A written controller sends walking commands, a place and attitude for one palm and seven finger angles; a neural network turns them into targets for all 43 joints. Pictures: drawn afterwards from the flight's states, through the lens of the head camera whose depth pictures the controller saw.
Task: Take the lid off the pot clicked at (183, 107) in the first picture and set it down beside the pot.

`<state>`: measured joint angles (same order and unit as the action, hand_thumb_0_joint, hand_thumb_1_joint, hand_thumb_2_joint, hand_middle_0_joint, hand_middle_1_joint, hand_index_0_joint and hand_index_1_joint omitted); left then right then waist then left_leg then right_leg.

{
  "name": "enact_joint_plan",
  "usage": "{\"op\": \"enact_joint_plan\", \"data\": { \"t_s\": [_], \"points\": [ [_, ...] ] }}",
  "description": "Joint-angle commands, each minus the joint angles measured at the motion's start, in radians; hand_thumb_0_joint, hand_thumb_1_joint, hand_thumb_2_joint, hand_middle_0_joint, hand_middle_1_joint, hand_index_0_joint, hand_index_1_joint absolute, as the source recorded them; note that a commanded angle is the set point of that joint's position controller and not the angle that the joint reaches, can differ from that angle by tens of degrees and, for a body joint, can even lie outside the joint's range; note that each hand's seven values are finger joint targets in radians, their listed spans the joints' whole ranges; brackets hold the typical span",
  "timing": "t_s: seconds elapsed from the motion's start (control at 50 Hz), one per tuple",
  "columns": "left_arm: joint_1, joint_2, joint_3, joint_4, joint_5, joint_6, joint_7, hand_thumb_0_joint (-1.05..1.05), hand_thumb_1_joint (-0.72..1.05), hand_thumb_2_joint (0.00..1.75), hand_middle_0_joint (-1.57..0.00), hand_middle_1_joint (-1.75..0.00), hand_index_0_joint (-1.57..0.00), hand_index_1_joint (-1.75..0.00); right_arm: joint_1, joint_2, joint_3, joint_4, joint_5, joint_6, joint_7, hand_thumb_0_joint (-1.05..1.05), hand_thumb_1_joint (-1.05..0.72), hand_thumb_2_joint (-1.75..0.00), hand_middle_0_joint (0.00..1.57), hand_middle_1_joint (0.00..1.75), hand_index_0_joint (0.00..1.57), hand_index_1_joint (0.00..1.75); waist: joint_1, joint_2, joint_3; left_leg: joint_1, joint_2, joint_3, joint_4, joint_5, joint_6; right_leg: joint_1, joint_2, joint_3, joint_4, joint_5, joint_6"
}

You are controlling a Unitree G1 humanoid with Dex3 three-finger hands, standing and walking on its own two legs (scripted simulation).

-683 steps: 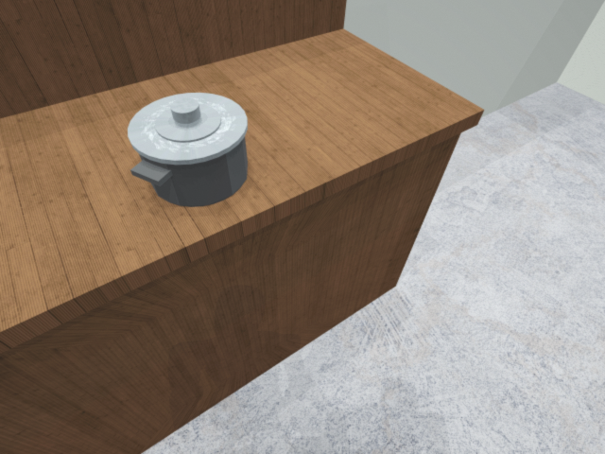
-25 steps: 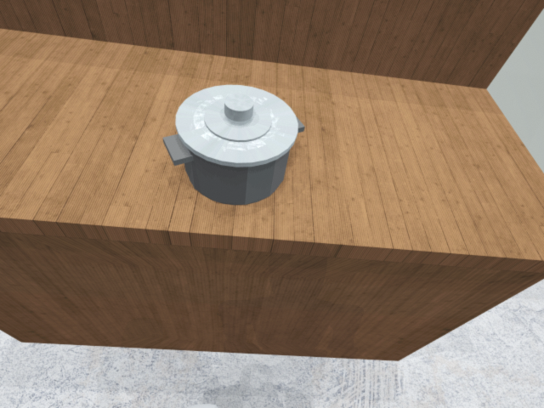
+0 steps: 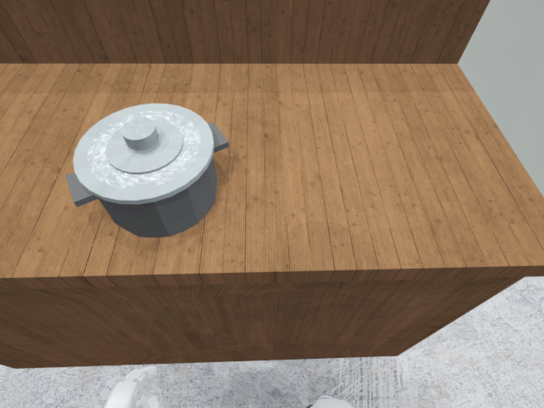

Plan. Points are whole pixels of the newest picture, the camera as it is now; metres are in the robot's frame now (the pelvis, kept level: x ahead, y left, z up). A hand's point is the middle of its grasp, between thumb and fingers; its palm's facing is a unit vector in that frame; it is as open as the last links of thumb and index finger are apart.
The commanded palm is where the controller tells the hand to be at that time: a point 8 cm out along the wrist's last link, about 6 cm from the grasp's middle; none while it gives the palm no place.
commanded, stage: come to a stop and stand still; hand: left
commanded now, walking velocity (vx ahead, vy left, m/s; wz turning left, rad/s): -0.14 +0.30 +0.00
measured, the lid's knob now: (140, 133) +0.42 +0.18 +0.17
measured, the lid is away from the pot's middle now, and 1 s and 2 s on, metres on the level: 0.00 0.00 0.00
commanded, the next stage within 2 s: look again from close up in 1.46 s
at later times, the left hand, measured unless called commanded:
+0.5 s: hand out of the picture -0.03 +0.23 -0.17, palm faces +0.10 -0.97 -0.21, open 7.4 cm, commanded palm none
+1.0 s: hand out of the picture -0.02 +0.18 -0.16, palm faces +0.02 -0.98 -0.21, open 7.3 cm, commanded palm none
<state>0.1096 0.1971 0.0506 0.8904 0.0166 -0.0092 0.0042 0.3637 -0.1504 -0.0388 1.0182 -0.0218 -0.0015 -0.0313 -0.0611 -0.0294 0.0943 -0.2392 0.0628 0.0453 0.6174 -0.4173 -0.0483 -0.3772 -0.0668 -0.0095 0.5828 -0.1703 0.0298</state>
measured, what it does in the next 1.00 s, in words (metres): steps on the spot: left foot, then right foot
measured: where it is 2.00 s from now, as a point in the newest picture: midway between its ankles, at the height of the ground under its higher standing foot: outside the picture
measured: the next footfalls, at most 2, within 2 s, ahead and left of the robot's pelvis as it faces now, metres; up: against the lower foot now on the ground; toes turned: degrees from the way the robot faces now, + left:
left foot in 0.40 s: -0.03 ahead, +0.09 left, +0.00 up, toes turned +1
right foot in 0.96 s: -0.06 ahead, -0.11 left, +0.00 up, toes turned +0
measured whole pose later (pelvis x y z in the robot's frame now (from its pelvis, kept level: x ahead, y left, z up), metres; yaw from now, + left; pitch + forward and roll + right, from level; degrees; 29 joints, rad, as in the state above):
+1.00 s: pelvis -0.07 +0.00 +0.01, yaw +1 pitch +1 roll +0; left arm 0.22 0.16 0.04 1.05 0.01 0.00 0.03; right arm 0.39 -0.11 -0.01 1.14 -0.01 0.00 -0.04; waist -0.05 -0.01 0.01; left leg -0.26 -0.01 0.03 0.47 -0.23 0.02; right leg -0.19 0.00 -0.01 0.47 -0.29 -0.01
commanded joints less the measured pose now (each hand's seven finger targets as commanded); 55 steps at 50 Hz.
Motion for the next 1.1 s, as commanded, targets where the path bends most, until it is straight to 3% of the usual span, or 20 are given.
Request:
{"op": "enact_joint_plan", "data": {
  "t_s": [0.0, 0.04, 0.16, 0.28, 0.32, 0.34, 0.36, 0.38, 0.4, 0.42, 0.46, 0.52, 0.6, 0.7, 0.82, 0.88, 0.92, 0.96, 1.02, 1.08],
  "points": [
    [0.179, 0.188, 0.025, 0.005, 0.013, -0.017, 0.028, 0.0, 0.9, 0.9, -0.2, -0.3, -0.2, -0.3, 0.05, -0.059, -0.035, -0.064, 0.016, 0.01, -0.006, 0.0, -0.9, -0.9, 0.2, 0.3, 0.2, 0.3, 0.065, -0.136, -0.14, -0.183, -0.053, -0.06, 0.317, -0.248, 0.024, 0.22, -0.319, 0.219, -0.139, 0.748, -0.213],
    [0.135, 0.186, 0.041, -0.01, 0.008, -0.016, 0.038, 0.0, 0.9, 0.9, -0.2, -0.3, -0.2, -0.3, 0.048, -0.086, -0.041, -0.041, 0.012, 0.03, -0.009, 0.0, -0.9, -0.9, 0.2, 0.3, 0.2, 0.3, 0.067, -0.282, -0.16, -0.237, -0.052, -0.069, 0.457, -0.223, 0.009, 0.235, -0.297, 0.31, -0.151, 0.721, -0.234],
    [0.131, 0.191, 0.055, -0.039, 0.009, 0.002, 0.054, 0.0, 0.9, 0.9, -0.2, -0.3, -0.2, -0.3, -0.041, -0.103, -0.045, -0.079, 0.005, 0.057, 0.018, 0.0, -0.9, -0.9, 0.2, 0.3, 0.2, 0.3, 0.08, -0.124, -0.174, -0.258, -0.067, -0.075, 0.535, -0.04, -0.008, 0.168, -0.264, 0.244, -0.199, 0.374, -0.234],
    [0.112, 0.213, 0.059, -0.057, 0.025, 0.019, 0.046, 0.0, 0.9, 0.9, -0.2, -0.3, -0.2, -0.3, -0.065, -0.078, -0.034, -0.11, 0.009, 0.04, 0.036, 0.0, -0.9, -0.9, 0.2, 0.3, 0.2, 0.3, 0.083, -0.171, -0.132, -0.092, -0.082, -0.022, 0.187, -0.034, 0.022, 0.039, -0.232, 0.268, -0.298, -0.13, -0.207],
    [0.09, 0.208, 0.055, -0.055, 0.02, 0.031, 0.04, 0.0, 0.9, 0.9, -0.2, -0.3, -0.2, -0.3, 0.011, -0.067, -0.032, -0.079, 0.011, 0.031, 0.035, 0.0, -0.9, -0.9, 0.2, 0.3, 0.2, 0.3, 0.042, -0.166, -0.134, 0.119, -0.111, 0.032, -0.014, 0.052, 0.033, -0.081, -0.19, 0.229, -0.314, -0.279, -0.154],
    [0.078, 0.198, 0.052, -0.059, 0.016, 0.037, 0.038, 0.0, 0.9, 0.9, -0.2, -0.3, -0.2, -0.3, 0.069, -0.07, -0.028, -0.064, 0.01, 0.027, 0.032, 0.0, -0.9, -0.9, 0.2, 0.3, 0.2, 0.3, 0.014, -0.137, -0.127, 0.213, -0.112, 0.033, -0.129, 0.084, 0.039, -0.139, -0.155, 0.193, -0.285, -0.356, -0.118],
    [0.076, 0.162, 0.038, -0.06, 0.012, 0.043, 0.034, 0.0, 0.9, 0.9, -0.2, -0.3, -0.2, -0.3, 0.093, -0.092, -0.028, -0.059, 0.005, 0.019, 0.026, 0.0, -0.9, -0.9, 0.2, 0.3, 0.2, 0.3, 0.001, -0.014, -0.111, 0.248, -0.073, -0.005, -0.233, 0.048, 0.047, -0.186, -0.099, 0.129, -0.184, -0.399, -0.081],
    [0.084, 0.092, 0.025, -0.067, 0.005, 0.049, 0.031, 0.0, 0.9, 0.9, -0.2, -0.3, -0.2, -0.3, 0.075, -0.144, -0.035, -0.073, -0.009, 0.012, 0.021, 0.0, -0.9, -0.9, 0.2, 0.3, 0.2, 0.3, -0.001, 0.244, -0.06, 0.15, 0.099, -0.261, -0.395, -0.141, 0.109, -0.244, 0.018, 0.016, 0.061, -0.397, -0.035],
    [0.093, 0.064, 0.017, -0.065, 0.001, 0.049, 0.031, 0.0, 0.9, 0.9, -0.2, -0.3, -0.2, -0.3, -0.009, -0.196, -0.039, -0.116, -0.017, 0.015, 0.014, 0.0, -0.9, -0.9, 0.2, 0.3, 0.2, 0.3, 0.017, 0.388, 0.025, -0.055, 0.24, -0.447, -0.512, -0.253, 0.188, -0.24, 0.086, -0.024, 0.249, -0.382, -0.008],
    [0.097, 0.082, 0.019, -0.062, 0.006, 0.051, 0.03, 0.0, 0.9, 0.9, -0.2, -0.3, -0.2, -0.3, -0.075, -0.208, -0.039, -0.141, -0.02, 0.016, 0.016, 0.0, -0.9, -0.9, 0.2, 0.3, 0.2, 0.3, 0.037, 0.34, 0.053, -0.181, 0.274, -0.479, -0.548, -0.309, 0.24, -0.186, 0.054, 0.037, 0.338, -0.346, -0.026],
    [0.139, 0.099, 0.034, 0.0, 0.016, 0.045, 0.015, 0.0, 0.9, 0.9, -0.2, -0.3, -0.2, -0.3, -0.141, -0.155, -0.02, -0.127, -0.014, -0.001, 0.004, 0.0, -0.9, -0.9, 0.2, 0.3, 0.2, 0.3, 0.084, 0.239, 0.051, -0.187, 0.184, -0.389, -0.521, -0.233, 0.204, -0.164, 0.069, 0.067, 0.481, -0.217, -0.024],
    [0.188, 0.07, 0.026, 0.043, 0.012, 0.028, 0.002, 0.0, 0.9, 0.9, -0.2, -0.3, -0.2, -0.3, -0.097, -0.134, -0.012, -0.107, -0.002, -0.028, -0.002, 0.0, -0.9, -0.9, 0.2, 0.3, 0.2, 0.3, 0.076, 0.071, 0.016, -0.061, 0.14, -0.277, -0.485, -0.042, 0.171, -0.203, 0.069, 0.049, 0.529, -0.13, -0.015],
    [0.181, 0.065, 0.023, 0.052, 0.012, 0.022, 0.005, 0.0, 0.9, 0.9, -0.2, -0.3, -0.2, -0.3, 0.036, -0.112, -0.006, -0.038, -0.001, -0.041, -0.014, 0.0, -0.9, -0.9, 0.2, 0.3, 0.2, 0.3, 0.028, 0.118, -0.054, 0.15, 0.166, -0.287, -0.447, 0.121, 0.17, -0.273, 0.05, 0.057, 0.497, -0.129, -0.007],
    [0.153, 0.048, 0.012, 0.062, 0.009, 0.028, 0.005, 0.0, 0.9, 0.9, -0.2, -0.3, -0.2, -0.3, 0.101, -0.112, -0.001, 0.007, -0.007, -0.045, -0.028, 0.0, -0.9, -0.9, 0.2, 0.3, 0.2, 0.3, 0.008, 0.129, -0.088, 0.21, 0.206, -0.307, -0.409, 0.367, 0.197, -0.217, 0.027, 0.05, 0.364, -0.206, -0.007],
    [0.15, 0.01, -0.006, 0.092, -0.002, 0.023, 0.007, 0.0, 0.9, 0.9, -0.2, -0.3, -0.2, -0.3, 0.074, -0.118, -0.008, 0.041, -0.01, -0.03, -0.023, 0.0, -0.9, -0.9, 0.2, 0.3, 0.2, 0.3, 0.016, 0.179, -0.09, 0.065, 0.18, -0.292, -0.396, 0.239, 0.202, 0.034, 0.044, 0.0, 0.062, -0.274, -0.032],
    [0.227, 0.002, -0.006, 0.141, -0.003, 0.011, 0.016, 0.0, 0.9, 0.9, -0.2, -0.3, -0.2, -0.3, 0.067, -0.102, -0.008, 0.064, 0.0, -0.024, -0.02, 0.0, -0.9, -0.9, 0.2, 0.3, 0.2, 0.3, 0.052, 0.107, -0.117, -0.009, 0.111, -0.238, -0.323, 0.15, 0.138, 0.224, 0.052, -0.014, -0.193, -0.078, -0.03],
    [0.239, 0.053, -0.001, 0.155, -0.007, -0.001, 0.03, 0.0, 0.9, 0.9, -0.2, -0.3, -0.2, -0.3, 0.066, -0.038, 0.008, 0.076, 0.012, -0.026, -0.012, 0.0, -0.9, -0.9, 0.2, 0.3, 0.2, 0.3, 0.064, -0.003, -0.091, -0.168, 0.03, -0.136, -0.219, 0.132, 0.075, 0.36, -0.065, 0.132, -0.259, -0.052, -0.065],
    [0.221, 0.09, -0.003, 0.157, -0.01, -0.004, 0.03, 0.0, 0.9, 0.9, -0.2, -0.3, -0.2, -0.3, 0.065, -0.01, 0.02, 0.076, 0.006, -0.023, -0.002, 0.0, -0.9, -0.9, 0.2, 0.3, 0.2, 0.3, 0.044, -0.072, -0.032, -0.117, -0.038, -0.05, -0.169, 0.11, 0.044, 0.212, -0.166, 0.195, -0.302, -0.086, -0.13],
    [0.186, 0.055, -0.009, 0.159, -0.014, -0.018, 0.031, 0.0, 0.9, 0.9, -0.2, -0.3, -0.2, -0.3, 0.078, -0.021, 0.015, 0.107, 0.003, -0.016, -0.003, 0.0, -0.9, -0.9, 0.2, 0.3, 0.2, 0.3, 0.036, -0.113, -0.029, -0.012, -0.015, -0.058, -0.171, 0.249, 0.042, 0.157, -0.086, 0.129, -0.272, 0.06, -0.111],
    [0.194, 0.037, -0.014, 0.168, -0.016, -0.017, 0.034, 0.0, 0.9, 0.9, -0.2, -0.3, -0.2, -0.3, 0.076, -0.027, 0.019, 0.126, 0.006, -0.017, -0.008, 0.0, -0.9, -0.9, 0.2, 0.3, 0.2, 0.3, 0.042, 0.003, 0.014, 0.008, 0.011, -0.089, -0.211, 0.345, 0.045, 0.146, -0.047, 0.095, -0.231, 0.128, -0.083]
  ]
}}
